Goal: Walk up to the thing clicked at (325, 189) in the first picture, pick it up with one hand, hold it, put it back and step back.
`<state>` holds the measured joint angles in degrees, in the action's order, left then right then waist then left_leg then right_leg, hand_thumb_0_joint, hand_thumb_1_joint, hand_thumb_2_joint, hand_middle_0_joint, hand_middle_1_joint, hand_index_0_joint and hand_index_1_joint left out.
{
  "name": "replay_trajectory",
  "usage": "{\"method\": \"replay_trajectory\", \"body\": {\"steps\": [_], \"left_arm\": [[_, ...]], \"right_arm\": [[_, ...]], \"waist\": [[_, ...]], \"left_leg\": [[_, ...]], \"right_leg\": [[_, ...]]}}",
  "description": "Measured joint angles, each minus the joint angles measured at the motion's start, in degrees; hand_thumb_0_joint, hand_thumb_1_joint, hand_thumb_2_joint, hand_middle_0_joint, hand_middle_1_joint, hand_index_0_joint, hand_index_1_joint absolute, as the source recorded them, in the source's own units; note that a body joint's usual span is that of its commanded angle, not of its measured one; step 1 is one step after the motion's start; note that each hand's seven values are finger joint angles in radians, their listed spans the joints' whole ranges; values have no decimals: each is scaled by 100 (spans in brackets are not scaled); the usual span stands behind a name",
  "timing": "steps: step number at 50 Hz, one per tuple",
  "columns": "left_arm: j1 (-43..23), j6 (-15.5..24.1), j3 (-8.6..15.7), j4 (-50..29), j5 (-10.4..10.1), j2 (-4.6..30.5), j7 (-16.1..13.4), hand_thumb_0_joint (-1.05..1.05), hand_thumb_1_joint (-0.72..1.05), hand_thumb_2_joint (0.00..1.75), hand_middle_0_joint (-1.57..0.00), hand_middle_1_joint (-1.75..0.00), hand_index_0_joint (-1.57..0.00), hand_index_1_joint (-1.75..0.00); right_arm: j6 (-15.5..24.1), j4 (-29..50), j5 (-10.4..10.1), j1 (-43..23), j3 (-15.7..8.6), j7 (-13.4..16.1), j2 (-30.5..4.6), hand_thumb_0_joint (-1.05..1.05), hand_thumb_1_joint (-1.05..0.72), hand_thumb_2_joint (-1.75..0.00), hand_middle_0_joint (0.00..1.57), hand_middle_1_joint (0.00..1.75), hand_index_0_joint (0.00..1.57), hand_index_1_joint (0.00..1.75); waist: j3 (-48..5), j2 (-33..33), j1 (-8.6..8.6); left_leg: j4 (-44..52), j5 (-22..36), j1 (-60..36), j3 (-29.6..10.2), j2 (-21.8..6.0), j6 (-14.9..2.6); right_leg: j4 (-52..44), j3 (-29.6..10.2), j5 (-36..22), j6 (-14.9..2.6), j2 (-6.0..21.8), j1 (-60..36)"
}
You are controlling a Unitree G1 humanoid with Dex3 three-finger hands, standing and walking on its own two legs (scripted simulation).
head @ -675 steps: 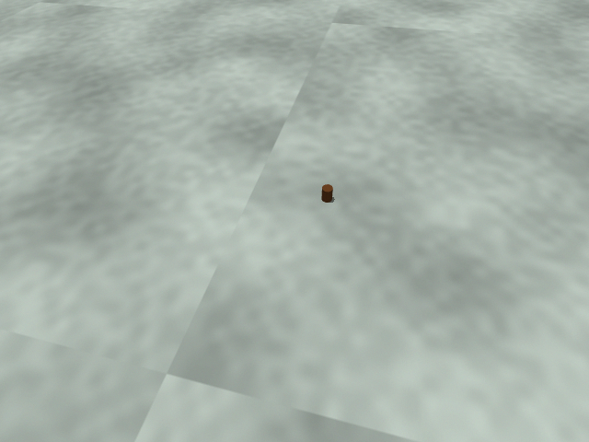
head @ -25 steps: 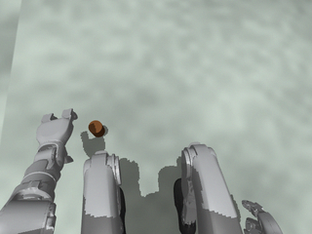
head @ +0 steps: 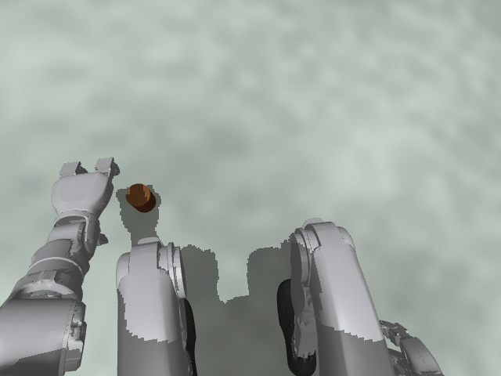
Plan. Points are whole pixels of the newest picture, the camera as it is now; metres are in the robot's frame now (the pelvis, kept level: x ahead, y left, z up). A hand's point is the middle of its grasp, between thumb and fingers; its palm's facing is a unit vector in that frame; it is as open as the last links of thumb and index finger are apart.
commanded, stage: rise first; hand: left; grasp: from above
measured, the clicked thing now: (141, 198) +0.45 +0.21 -0.32
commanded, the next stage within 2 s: none
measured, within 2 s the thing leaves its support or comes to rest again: neither
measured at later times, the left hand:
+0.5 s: hand (104, 207) +0.41 +0.25 -0.20, palm faces -0.45 -0.06 -0.89, open 13.4 cm
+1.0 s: hand (104, 205) +0.41 +0.26 -0.21, palm faces -0.45 -0.06 -0.89, open 13.2 cm
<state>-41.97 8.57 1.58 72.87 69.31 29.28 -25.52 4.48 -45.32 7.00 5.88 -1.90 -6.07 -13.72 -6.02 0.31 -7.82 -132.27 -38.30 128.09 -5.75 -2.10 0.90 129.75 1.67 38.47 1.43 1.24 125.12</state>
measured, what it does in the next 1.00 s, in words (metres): stands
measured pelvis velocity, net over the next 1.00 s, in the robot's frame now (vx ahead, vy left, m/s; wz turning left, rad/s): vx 0.00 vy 0.00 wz -0.01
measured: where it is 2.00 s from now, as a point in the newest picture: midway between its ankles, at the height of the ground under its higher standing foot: (241, 353)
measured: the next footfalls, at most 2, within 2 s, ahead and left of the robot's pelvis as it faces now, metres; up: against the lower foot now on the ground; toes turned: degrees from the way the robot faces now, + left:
none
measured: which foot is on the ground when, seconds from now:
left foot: down 0.00-1.00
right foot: down 0.00-1.00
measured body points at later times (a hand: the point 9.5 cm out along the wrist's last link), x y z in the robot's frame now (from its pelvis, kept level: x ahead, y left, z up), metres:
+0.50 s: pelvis +0.00 +0.00 -0.01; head +0.23 +0.05 +0.37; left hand +0.42 +0.25 -0.15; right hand +0.08 -0.28 -0.14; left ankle +0.09 +0.13 -0.32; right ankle +0.10 -0.13 -0.32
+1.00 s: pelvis +0.00 +0.00 -0.02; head +0.23 +0.04 +0.36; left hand +0.43 +0.26 -0.16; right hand +0.07 -0.28 -0.15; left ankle +0.09 +0.13 -0.32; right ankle +0.10 -0.13 -0.32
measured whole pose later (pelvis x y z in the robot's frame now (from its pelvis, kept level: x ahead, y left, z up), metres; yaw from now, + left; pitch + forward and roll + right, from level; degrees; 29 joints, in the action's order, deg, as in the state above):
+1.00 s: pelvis +0.00 +0.00 -0.02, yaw -1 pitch +33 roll -5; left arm -45.3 9.5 3.8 79.1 70.7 31.6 -28.8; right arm 5.6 -46.3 8.8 7.0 -1.0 -8.1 -15.2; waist -4.7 0.6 -10.2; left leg -137.0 -39.1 131.6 -6.7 -1.8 1.3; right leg 134.1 2.0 39.0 1.5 0.8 128.6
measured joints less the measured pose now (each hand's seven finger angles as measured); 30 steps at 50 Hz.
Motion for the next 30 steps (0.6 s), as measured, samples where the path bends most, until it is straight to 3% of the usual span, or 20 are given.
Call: {"method": "replay_trajectory", "body": {"steps": [30], "left_arm": [[-272,37,121,470,97,95,-272,0,-41,92,-20,-91,-20,-91]], "right_arm": [[50,-31,108,57,51,-128,-134,0,-91,-90,20,29,20,30]], "waist": [[97,39,-178]], "left_leg": [[-315,-69,246,-58,7,34]], "right_leg": [[301,14,45,-5,-33,259]]}}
